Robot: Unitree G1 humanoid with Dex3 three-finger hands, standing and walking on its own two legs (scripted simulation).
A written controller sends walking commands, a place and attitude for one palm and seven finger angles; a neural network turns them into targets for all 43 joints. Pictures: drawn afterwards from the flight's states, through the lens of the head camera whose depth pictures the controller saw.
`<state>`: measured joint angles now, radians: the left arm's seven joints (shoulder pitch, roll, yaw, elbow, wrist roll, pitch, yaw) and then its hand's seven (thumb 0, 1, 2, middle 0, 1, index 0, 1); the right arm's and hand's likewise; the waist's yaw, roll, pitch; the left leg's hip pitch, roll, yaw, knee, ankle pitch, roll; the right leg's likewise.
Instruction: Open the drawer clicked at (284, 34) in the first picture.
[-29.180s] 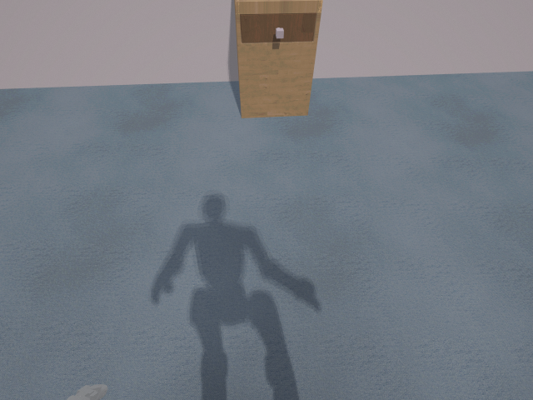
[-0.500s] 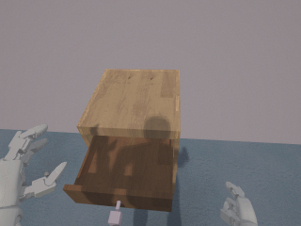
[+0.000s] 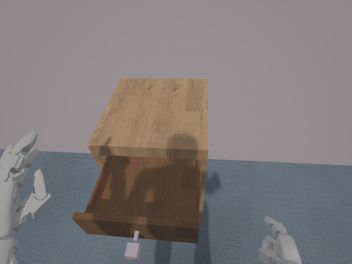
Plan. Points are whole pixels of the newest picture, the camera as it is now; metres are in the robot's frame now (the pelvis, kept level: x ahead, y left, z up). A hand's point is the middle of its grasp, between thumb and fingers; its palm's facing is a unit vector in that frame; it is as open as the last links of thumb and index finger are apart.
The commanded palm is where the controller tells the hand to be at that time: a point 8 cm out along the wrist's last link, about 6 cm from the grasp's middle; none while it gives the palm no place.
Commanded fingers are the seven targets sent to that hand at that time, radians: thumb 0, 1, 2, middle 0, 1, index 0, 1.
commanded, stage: step back with the hand held close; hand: left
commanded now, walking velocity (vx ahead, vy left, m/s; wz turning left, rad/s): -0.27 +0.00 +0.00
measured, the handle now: (134, 244) +0.23 +0.17 -0.23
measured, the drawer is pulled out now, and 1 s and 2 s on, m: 0.24 0.24 0.24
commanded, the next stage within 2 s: stop stepping back and stand still in 1.64 s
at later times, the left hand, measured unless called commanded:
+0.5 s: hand (30, 215) +0.16 +0.26 +0.15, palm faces +0.28 -0.81 -0.52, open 7.4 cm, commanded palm +0.09 +0.30 +0.17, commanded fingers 0.00 0.90 0.90 -0.20 -0.30 -0.20 -0.30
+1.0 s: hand (13, 240) +0.12 +0.25 +0.15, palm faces +0.32 -0.82 -0.47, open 7.4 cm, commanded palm +0.05 +0.30 +0.17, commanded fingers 0.00 0.90 0.90 -0.20 -0.30 -0.20 -0.30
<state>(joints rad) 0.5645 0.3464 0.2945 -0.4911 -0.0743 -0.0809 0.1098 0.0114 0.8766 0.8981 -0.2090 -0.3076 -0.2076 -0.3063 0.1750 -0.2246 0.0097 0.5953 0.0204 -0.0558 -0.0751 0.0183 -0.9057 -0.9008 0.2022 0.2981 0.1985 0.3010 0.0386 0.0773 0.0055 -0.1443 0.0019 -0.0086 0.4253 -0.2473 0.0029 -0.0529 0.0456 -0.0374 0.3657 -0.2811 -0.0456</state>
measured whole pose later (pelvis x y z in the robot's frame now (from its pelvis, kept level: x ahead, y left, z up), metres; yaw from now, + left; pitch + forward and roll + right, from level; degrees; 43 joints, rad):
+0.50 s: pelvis -0.04 +0.02 +0.00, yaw +0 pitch +3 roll -1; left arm 0.67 0.43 0.37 -0.61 -0.06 -0.17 0.14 0.01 0.89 0.90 -0.21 -0.30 -0.21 -0.30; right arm 0.12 -0.20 -0.03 0.54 0.03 0.03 -0.06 0.02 -0.91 -0.90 0.20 0.30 0.20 0.30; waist -0.01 0.02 0.04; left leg -0.34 -0.01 0.00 0.50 -0.21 0.03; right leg -0.26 0.03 -0.04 0.46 -0.25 -0.02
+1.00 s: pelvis -0.08 +0.02 -0.02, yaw +0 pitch +3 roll -2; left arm 0.64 0.41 0.38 -0.65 -0.05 -0.25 0.16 0.01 0.89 0.90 -0.21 -0.30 -0.21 -0.30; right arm 0.16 -0.19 -0.02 0.58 0.01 -0.06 -0.05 0.02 -0.90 -0.90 0.21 0.30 0.20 0.30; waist -0.01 0.01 0.04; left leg -0.49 0.00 -0.02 0.65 -0.27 0.02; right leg -0.38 0.04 -0.06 0.56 -0.24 -0.03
